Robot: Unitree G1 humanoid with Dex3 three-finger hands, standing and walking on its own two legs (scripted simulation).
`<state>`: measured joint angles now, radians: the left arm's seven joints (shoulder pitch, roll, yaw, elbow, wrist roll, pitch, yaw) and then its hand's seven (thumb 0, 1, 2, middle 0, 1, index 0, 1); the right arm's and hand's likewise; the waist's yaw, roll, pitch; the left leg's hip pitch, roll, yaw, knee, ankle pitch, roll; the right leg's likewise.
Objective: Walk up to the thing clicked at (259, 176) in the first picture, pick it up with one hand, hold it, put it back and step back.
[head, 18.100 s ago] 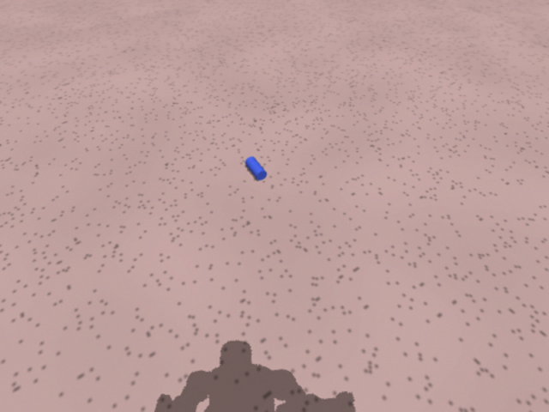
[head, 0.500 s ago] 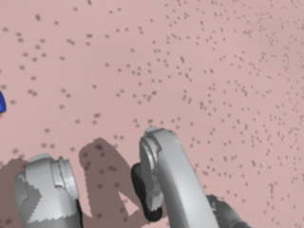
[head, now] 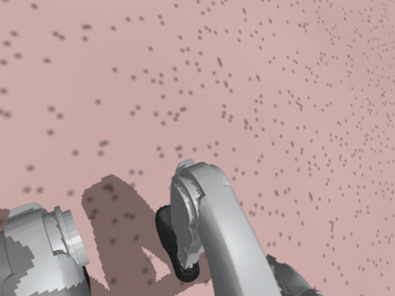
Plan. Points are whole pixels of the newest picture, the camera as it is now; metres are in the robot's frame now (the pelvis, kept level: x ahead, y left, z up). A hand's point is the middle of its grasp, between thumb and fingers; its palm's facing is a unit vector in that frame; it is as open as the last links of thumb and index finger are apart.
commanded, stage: rest palm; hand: left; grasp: from above
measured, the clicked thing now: out of the picture +0.45 +0.38 -0.28
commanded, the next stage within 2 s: close in 1.32 s
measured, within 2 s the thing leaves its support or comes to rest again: neither
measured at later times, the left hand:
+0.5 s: hand out of the picture +0.43 +0.36 -0.24, palm faces -0.48 -0.13 -0.86, open 14.3 cm
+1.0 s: hand out of the picture +0.43 +0.36 -0.25, palm faces -0.48 -0.12 -0.87, open 14.1 cm
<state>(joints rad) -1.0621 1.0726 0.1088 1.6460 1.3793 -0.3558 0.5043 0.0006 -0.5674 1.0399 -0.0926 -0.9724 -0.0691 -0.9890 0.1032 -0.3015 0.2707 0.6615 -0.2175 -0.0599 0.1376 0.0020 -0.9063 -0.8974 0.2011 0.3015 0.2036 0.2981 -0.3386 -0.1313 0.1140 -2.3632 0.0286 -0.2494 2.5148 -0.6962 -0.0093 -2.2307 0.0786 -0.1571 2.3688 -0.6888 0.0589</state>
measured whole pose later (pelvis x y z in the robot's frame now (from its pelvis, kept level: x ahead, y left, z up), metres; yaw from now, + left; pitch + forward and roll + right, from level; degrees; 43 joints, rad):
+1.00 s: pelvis +0.00 +0.00 -0.01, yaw -2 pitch +27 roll -15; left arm -1.05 1.12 0.10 1.71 1.33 -0.31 0.55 0.00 -0.51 0.99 -0.10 -0.99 -0.09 -0.99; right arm 0.06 -0.33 0.34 0.63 -0.25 -0.15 0.18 0.00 -0.91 -0.90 0.20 0.30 0.20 0.30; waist -0.36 -0.17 0.18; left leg -2.36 0.03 -0.29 2.56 -0.71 -0.01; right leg -2.22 0.09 -0.18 2.38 -0.69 0.07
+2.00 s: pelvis +0.00 +0.01 +0.00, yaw -2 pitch +27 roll -16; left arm -1.03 1.13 0.09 1.65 1.32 -0.34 0.51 0.00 -0.15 0.71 -0.31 -0.87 -0.34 -0.83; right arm 0.04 -0.34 0.35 0.62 -0.25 -0.14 0.17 0.00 -0.90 -0.89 0.20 0.30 0.20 0.30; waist -0.34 -0.18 0.19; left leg -2.35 0.03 -0.30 2.56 -0.72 0.00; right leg -2.20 0.10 -0.19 2.37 -0.69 0.07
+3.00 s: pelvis +0.00 +0.00 -0.01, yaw -3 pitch +26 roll -16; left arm -1.03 1.15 0.10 1.66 1.33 -0.35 0.53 0.00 0.20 0.37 -0.67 -0.55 -0.71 -0.50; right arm 0.03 -0.34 0.36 0.63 -0.27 -0.14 0.17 0.00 -0.90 -0.89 0.20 0.30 0.20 0.30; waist -0.33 -0.18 0.19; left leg -2.35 0.03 -0.30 2.56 -0.72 -0.01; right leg -2.20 0.09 -0.20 2.37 -0.68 0.07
